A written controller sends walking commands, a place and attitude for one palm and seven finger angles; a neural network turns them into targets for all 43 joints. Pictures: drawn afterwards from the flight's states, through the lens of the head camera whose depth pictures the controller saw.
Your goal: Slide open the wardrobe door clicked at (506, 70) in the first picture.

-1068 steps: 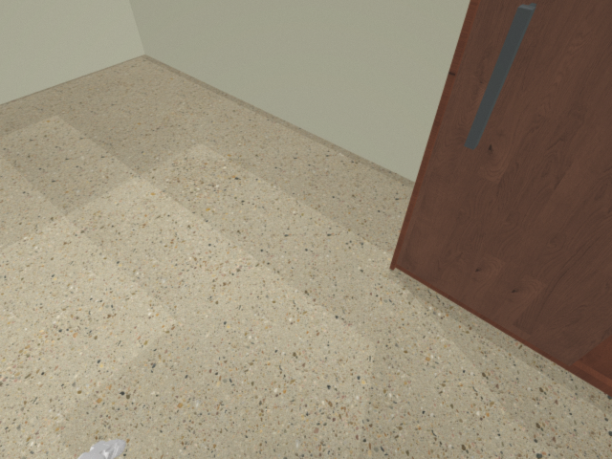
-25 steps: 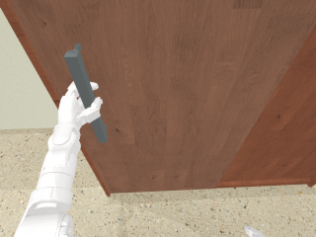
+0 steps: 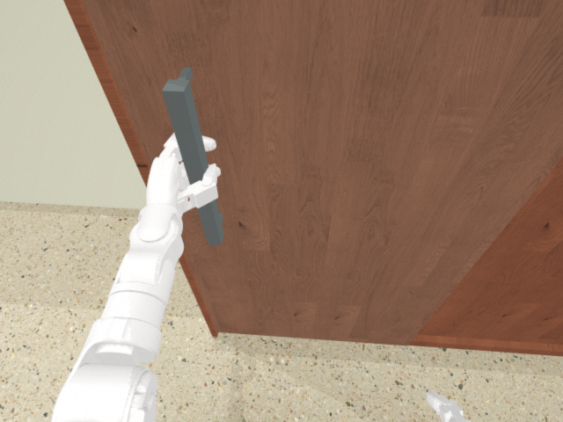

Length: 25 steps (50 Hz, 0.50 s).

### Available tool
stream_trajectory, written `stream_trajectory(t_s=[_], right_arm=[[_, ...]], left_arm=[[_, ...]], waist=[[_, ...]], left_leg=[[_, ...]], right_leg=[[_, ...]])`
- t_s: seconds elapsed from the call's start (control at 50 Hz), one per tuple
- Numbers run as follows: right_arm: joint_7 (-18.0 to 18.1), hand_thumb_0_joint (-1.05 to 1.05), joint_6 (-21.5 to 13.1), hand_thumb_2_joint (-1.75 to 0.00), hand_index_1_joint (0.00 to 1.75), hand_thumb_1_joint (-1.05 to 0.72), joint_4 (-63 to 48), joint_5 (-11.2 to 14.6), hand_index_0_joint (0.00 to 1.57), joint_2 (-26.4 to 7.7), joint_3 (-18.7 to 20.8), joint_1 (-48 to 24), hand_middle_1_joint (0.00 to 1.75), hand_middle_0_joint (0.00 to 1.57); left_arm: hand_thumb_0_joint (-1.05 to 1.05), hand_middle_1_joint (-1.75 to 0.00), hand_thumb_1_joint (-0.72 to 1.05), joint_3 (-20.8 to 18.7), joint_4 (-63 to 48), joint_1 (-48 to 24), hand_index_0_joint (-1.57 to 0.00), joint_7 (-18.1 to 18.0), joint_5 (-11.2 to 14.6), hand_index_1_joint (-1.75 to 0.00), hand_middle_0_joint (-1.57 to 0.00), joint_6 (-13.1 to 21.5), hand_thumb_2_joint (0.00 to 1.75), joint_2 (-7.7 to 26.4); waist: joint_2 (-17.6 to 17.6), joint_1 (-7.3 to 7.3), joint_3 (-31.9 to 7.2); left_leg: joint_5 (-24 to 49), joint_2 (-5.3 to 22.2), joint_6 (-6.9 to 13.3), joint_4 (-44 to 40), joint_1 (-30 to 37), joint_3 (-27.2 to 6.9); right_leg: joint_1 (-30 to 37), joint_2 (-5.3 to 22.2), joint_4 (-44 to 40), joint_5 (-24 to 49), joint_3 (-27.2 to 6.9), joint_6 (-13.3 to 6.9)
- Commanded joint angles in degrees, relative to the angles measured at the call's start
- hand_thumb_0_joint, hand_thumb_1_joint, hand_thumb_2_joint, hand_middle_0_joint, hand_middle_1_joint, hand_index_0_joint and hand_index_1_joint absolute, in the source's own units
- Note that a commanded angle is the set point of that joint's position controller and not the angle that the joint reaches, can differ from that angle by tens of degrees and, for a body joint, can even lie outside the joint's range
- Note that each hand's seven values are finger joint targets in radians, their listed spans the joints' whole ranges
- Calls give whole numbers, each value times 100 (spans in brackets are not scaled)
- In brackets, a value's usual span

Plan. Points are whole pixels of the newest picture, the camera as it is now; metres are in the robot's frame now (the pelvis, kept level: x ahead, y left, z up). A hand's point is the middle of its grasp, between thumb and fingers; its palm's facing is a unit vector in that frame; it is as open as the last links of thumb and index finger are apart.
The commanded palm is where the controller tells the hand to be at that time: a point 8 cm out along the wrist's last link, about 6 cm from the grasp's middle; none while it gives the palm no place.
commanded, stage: tug the door sideways, standing still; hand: left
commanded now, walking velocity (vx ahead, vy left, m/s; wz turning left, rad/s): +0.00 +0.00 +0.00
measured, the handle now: (203, 170) +0.47 +0.15 +0.10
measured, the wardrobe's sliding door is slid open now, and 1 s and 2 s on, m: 0.00 0.00 0.23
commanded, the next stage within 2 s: step sideways, sliding the door along in 0.36 s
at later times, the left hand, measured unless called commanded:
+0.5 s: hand (211, 186) +0.41 +0.12 +0.12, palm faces +0.07 -1.00 -0.05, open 6.4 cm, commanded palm +0.39 +0.15 +0.12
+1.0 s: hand (216, 182) +0.42 +0.12 +0.12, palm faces +0.24 -0.97 -0.09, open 6.3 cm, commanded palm +0.39 +0.10 +0.12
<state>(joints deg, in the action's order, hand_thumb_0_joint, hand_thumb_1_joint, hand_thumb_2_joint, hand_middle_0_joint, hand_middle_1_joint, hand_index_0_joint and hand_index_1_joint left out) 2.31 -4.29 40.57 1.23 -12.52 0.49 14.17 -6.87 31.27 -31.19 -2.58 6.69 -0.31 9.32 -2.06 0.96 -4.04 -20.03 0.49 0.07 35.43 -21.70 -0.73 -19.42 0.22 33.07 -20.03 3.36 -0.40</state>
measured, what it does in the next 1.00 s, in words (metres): lifts its left foot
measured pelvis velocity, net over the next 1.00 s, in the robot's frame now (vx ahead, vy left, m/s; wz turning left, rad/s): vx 0.01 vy -0.05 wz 0.06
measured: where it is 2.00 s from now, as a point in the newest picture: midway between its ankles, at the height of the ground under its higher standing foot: outside the picture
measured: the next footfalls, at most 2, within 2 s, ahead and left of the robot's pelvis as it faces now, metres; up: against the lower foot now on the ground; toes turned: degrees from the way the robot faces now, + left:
right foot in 1.30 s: +0.17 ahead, -0.28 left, -0.01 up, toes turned +0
left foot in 1.50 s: +0.10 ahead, -0.04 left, +0.00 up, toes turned +17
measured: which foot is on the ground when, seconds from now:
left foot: down 0.00-1.00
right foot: down 0.00-0.98, up 1.00-1.00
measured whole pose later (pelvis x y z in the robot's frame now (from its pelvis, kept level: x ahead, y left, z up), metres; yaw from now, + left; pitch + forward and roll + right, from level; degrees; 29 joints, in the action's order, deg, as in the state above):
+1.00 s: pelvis +0.01 -0.05 -0.01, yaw +4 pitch -1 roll +0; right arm 5.6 -1.5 40.8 1.3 -16.4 0.3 13.0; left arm -1.5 36.0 -38.0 -9.3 8.0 3.3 11.1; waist -2.0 -3.3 6.7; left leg -10.2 5.2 -0.4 37.4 -18.0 6.7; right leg -16.0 -0.3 43.4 -22.4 7.0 -3.0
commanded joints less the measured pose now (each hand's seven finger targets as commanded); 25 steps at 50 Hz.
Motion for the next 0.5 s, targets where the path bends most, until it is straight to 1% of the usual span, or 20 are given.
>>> stream_trajectory(t_s=[0.0,0.02,0.04,0.06,0.1,0.12,0.14,0.16,0.18,0.2,0.22,0.24,0.28,0.32,0.34,0.4,0.42,0.44,0.46,0.48], right_arm=[[19,0,-285,-90,30,-90,-496,4,20,-774,308,271,30,20],[15,0,-271,-90,30,-90,-483,8,20,-805,327,272,30,20],[15,0,-281,-90,30,-90,-472,13,20,-775,323,255,30,20],[16,0,-310,-90,30,-90,-455,16,20,-756,310,247,30,20],[5,0,-375,-90,30,-90,-439,19,20,-745,274,210,30,20],[-1,0,-399,-90,30,-90,-421,16,20,-778,280,229,30,20],[-11,0,-432,-90,30,-90,-411,15,20,-762,284,234,30,20],[-16,0,-460,-90,30,-90,-374,8,20,-762,290,292,30,20],[-24,0,-481,-90,30,-90,-336,10,20,-764,289,321,30,20],[-32,0,-499,-90,30,-90,-314,10,20,-776,280,322,30,20],[-30,0,-523,-90,30,-90,-280,-9,20,-818,295,364,30,20],[-30,0,-543,-90,30,-90,-290,6,20,-799,291,331,30,20],[-31,0,-606,-90,30,-90,-255,11,20,-794,272,344,30,20],[-19,0,-641,-90,30,-90,-199,4,20,-834,287,404,30,20],[-29,0,-655,-90,30,-90,-195,21,20,-817,277,388,30,20],[-47,0,-727,-90,30,-90,-153,17,20,-818,280,444,30,20],[-40,0,-728,-90,30,-90,-122,6,20,-850,280,479,30,20],[-33,0,-743,-90,30,-90,-112,24,20,-843,259,456,30,20],[188,0,-497,-90,30,-90,-242,42,20,-1206,246,329,30,20],[233,0,-370,-90,30,-90,-330,36,20,-976,164,223,30,20]], left_arm=[[0,-140,90,993,-1471,-2927,-45,456,-74,-140,-45,628,90,-405],[0,-140,90,1001,-1402,-2961,-45,473,-66,-140,-45,605,90,-370],[0,-140,90,1072,-1375,-3127,-45,483,-48,-140,-45,610,90,-463],[0,-140,90,1175,-1229,-3202,-45,478,-43,-140,-45,633,90,-612],[0,-140,90,1290,-949,-3298,-45,439,-46,-140,-45,691,90,-770],[0,-140,90,1310,-950,-3389,-45,411,-65,-140,-45,748,90,-765],[0,-140,90,1382,-1053,-3564,-45,380,-88,-140,-45,806,90,-820],[0,-140,90,1412,-1002,-3634,-45,351,-96,-140,-45,848,90,-858],[0,-140,90,1393,-804,-3593,-45,333,-90,-140,-45,857,90,-862],[0,-140,90,1407,-721,-3668,-45,319,-99,-140,-45,885,90,-848],[0,-140,90,1351,-650,-3686,-45,311,-111,-140,-45,922,90,-770],[0,-140,90,1373,-607,-3781,-45,309,-89,-140,-45,949,90,-805],[0,-140,90,1412,-464,-3888,-45,316,-57,-140,-45,990,90,-863],[0,-140,90,1360,-395,-3950,-45,313,-65,-140,-45,1031,90,-770],[0,-140,90,1401,-383,-3994,-45,320,-59,-140,-45,1053,90,-814],[0,-140,90,1399,-334,-4126,-45,320,-52,-140,-45,1119,90,-809],[0,-140,90,1335,-171,-4069,-45,315,-44,-140,-45,1113,90,-735],[0,-140,90,1337,-251,-4454,-45,303,-33,-140,-45,1137,90,-688],[0,-140,90,-626,122,-4091,-45,-80,-374,-140,-45,1094,90,2345],[0,-140,90,295,-44,-4162,-45,-43,-368,-140,-45,1063,90,1259]], waist=[[-206,454,-2357],[-228,452,-2413],[-171,501,-2426],[-6,549,-2263],[17,585,-1936],[-54,589,-1921],[-233,605,-2075],[-95,627,-2144],[-90,613,-2074],[-80,631,-2006],[38,624,-2042],[-17,642,-2012],[19,668,-1934],[26,663,-1986],[-100,667,-1992],[-184,695,-2026],[-21,676,-1929],[-86,750,-1887],[66,49,-1757],[85,243,-1689]], left_leg=[[4678,105,-30,223,2085,-231],[4699,128,-65,239,2109,-269],[4400,140,-88,192,2090,-296],[4048,130,-79,156,1984,-308],[3243,83,-37,81,1714,-289],[3151,82,-43,58,1711,-331],[3197,90,-50,81,1834,-356],[3249,96,-50,116,1841,-375],[3176,96,-51,125,1774,-367],[2929,78,-60,98,1684,-381],[2847,70,-61,73,1657,-405],[2611,60,-44,59,1602,-363],[2270,20,-30,35,1481,-346],[2317,21,-37,39,1474,-365],[2284,19,-40,42,1488,-361],[2311,18,-57,66,1539,-377],[2236,4,-38,65,1437,-377],[2130,5,-39,44,1398,-377],[2139,437,277,-107,944,-440],[1961,411,262,-267,886,-254]], right_leg=[[-26,-187,91,3474,-47,-47],[-57,-188,92,3334,-41,-43],[-120,-201,68,3097,-14,-44],[-185,-222,34,2889,9,-49],[-321,-233,-37,2484,12,-62],[-339,-223,-41,2333,23,-80],[-425,-224,-11,2300,13,-90],[-441,-238,24,2321,30,-87],[-494,-248,27,2280,31,-88],[-532,-247,11,2131,34,-94],[-490,-251,14,2068,48,-101],[-533,-252,-12,1984,31,-99],[-568,-263,-23,1861,32,-109],[-531,-258,-3,1870,40,-118],[-586,-256,-1,1837,30,-121],[-683,-269,21,1788,41,-123],[-649,-271,-7,1782,37,-122],[-679,-263,-8,1765,28,-118],[73,108,-81,1250,-161,-36],[246,161,-140,1415,-111,-6]])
